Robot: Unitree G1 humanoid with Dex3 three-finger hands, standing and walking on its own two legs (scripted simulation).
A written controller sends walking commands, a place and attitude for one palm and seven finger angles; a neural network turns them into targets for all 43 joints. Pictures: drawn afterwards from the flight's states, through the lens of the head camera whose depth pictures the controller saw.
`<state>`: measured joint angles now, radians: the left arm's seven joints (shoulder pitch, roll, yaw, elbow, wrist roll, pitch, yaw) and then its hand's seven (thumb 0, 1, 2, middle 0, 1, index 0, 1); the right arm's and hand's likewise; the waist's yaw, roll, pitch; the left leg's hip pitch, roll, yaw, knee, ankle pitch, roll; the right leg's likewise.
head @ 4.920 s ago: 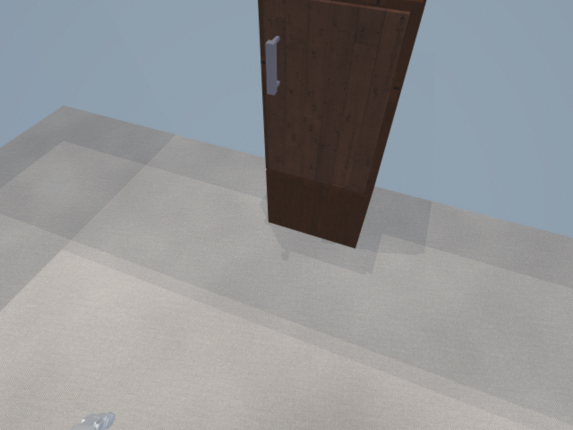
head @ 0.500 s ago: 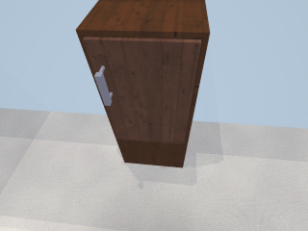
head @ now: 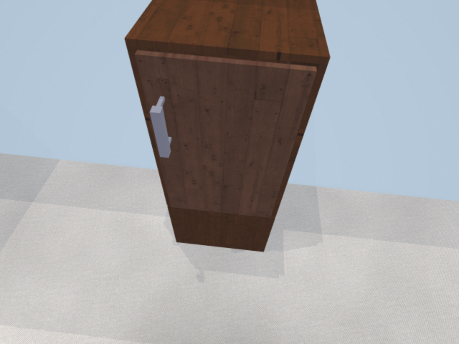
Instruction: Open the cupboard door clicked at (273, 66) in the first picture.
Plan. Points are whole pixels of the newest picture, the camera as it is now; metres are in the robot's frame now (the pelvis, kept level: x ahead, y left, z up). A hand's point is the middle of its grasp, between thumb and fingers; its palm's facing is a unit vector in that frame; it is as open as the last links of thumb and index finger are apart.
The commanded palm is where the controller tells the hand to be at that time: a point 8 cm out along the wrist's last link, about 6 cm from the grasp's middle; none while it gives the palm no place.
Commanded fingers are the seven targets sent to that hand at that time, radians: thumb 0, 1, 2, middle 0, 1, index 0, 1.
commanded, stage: come to a stop and stand still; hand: left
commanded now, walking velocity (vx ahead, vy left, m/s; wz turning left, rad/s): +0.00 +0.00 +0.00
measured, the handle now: (163, 127) +0.58 +0.19 +0.01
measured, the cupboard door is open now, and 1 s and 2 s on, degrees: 0 0 0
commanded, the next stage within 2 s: look again from close up in 0.42 s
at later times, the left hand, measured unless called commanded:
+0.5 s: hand out of the picture +0.03 +0.15 -0.18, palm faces +0.06 -0.98 -0.21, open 7.2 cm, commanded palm none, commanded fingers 0.00 0.90 0.90 -0.20 -0.30 -0.20 -0.30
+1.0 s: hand out of the picture -0.02 +0.18 -0.17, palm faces +0.02 -0.98 -0.21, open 7.4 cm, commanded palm none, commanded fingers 0.00 0.90 0.90 -0.20 -0.30 -0.20 -0.30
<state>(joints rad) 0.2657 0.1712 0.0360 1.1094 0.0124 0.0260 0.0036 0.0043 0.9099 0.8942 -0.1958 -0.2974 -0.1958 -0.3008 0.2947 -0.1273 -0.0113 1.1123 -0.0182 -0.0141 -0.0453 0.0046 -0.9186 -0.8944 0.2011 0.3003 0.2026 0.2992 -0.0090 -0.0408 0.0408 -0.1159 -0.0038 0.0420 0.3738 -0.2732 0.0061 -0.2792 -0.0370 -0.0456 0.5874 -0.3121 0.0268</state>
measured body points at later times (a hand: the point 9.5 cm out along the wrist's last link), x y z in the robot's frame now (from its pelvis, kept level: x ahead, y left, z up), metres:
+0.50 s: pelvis +0.02 -0.03 +0.00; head +0.03 -0.04 +0.45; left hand +0.03 +0.20 -0.16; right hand +0.02 -0.25 -0.17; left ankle -0.05 +0.12 -0.74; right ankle -0.01 -0.11 -0.74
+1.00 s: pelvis -0.02 +0.00 +0.00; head +0.00 -0.01 +0.45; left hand -0.02 +0.23 -0.16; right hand -0.02 -0.20 -0.17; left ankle -0.04 +0.11 -0.74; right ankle -0.01 -0.11 -0.74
